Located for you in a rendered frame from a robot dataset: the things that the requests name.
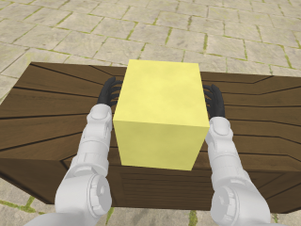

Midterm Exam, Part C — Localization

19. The pedestal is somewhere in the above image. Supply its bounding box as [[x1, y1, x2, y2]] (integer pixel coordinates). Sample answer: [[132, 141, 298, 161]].
[[0, 61, 301, 214]]

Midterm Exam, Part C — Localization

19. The robot right forearm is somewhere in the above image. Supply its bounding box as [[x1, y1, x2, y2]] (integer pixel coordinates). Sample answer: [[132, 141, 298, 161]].
[[205, 117, 271, 223]]

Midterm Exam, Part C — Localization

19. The right robot hand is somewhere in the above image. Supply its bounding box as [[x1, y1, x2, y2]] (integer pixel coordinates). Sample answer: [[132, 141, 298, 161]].
[[202, 84, 226, 119]]

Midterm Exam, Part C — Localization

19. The left robot upper arm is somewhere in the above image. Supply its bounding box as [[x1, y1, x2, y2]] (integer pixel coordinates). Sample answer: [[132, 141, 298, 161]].
[[24, 173, 112, 226]]

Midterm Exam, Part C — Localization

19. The right robot upper arm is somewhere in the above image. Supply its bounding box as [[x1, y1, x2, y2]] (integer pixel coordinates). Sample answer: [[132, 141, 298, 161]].
[[210, 185, 288, 226]]

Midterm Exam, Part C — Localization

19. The carton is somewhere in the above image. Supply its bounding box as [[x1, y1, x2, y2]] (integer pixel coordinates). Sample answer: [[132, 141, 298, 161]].
[[113, 59, 210, 170]]

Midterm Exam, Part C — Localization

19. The left robot hand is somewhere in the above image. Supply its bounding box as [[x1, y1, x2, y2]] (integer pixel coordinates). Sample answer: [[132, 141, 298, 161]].
[[96, 76, 123, 107]]

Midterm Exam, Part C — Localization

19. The robot left forearm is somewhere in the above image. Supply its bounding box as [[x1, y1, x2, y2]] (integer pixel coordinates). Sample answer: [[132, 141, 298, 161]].
[[55, 104, 113, 210]]

